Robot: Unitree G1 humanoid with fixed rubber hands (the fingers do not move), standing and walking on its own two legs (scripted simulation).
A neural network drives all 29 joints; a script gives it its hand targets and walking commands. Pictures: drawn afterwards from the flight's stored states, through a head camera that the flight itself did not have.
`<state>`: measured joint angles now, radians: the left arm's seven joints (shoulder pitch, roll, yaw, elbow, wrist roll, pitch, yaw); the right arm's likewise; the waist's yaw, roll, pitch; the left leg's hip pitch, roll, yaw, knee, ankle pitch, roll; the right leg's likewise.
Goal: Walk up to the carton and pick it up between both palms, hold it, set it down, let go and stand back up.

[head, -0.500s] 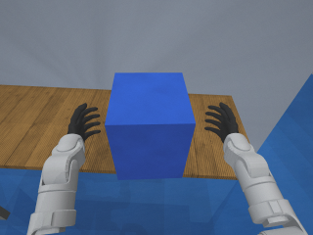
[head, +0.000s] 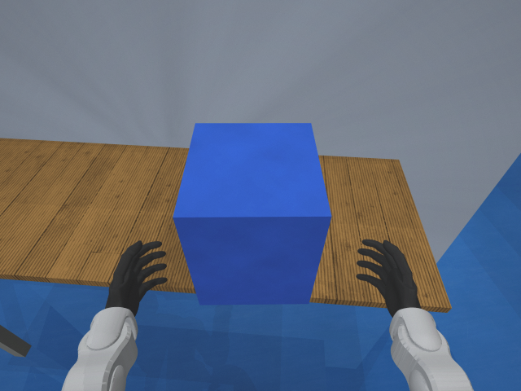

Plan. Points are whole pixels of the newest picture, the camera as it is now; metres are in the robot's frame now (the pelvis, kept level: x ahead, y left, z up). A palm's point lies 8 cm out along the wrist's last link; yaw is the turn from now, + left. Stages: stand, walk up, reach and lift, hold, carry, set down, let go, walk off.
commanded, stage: set down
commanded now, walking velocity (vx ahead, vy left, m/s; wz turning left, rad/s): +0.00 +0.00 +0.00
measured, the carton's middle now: (253, 216) +0.41 +0.05 +0.05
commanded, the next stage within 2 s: let go in 1.36 s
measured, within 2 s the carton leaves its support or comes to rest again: neither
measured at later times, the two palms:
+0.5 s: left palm (125, 353) +0.19 +0.23 -0.02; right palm (399, 350) +0.21 -0.17 -0.01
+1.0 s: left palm (126, 381) +0.17 +0.23 -0.06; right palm (409, 378) +0.18 -0.19 -0.06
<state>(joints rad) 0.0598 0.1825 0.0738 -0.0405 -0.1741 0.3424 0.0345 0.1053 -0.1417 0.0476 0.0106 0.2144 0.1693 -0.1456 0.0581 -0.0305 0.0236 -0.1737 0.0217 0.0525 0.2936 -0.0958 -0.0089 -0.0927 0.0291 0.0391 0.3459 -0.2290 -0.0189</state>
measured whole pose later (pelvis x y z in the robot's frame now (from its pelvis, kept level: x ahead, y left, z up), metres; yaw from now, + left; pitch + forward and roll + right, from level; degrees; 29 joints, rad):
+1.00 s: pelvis +0.02 +0.00 +0.00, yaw +0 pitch -1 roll +0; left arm 0.30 0.22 -0.03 0.33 -0.08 0.03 0.03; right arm 0.29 -0.14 0.02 0.46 0.07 -0.15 -0.01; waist 0.04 -0.03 0.04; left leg -0.15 0.02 0.05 0.31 -0.14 -0.01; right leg -0.04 0.02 0.04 0.31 -0.24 -0.02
